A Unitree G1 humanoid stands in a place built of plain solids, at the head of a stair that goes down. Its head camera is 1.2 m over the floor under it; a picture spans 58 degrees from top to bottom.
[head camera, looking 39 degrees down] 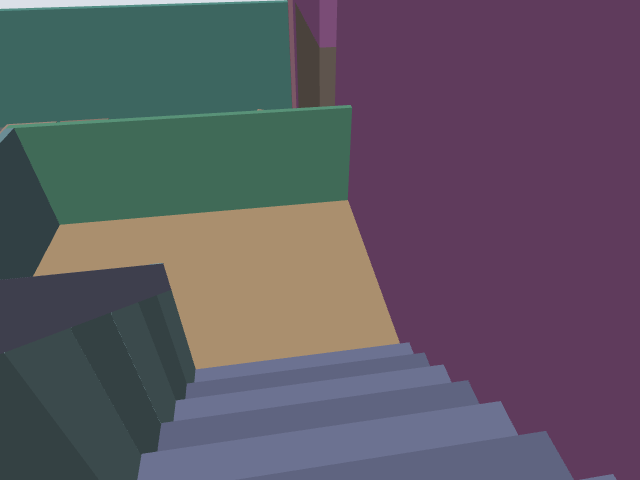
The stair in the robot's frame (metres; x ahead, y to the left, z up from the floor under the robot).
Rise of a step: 0.21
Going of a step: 0.25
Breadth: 1.60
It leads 9 degrees to the left of straight ahead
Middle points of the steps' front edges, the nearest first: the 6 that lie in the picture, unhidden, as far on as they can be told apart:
0.72 -0.08 -0.43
0.97 -0.04 -0.64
1.22 -0.01 -0.85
1.47 0.03 -1.07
1.72 0.07 -1.28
1.97 0.11 -1.50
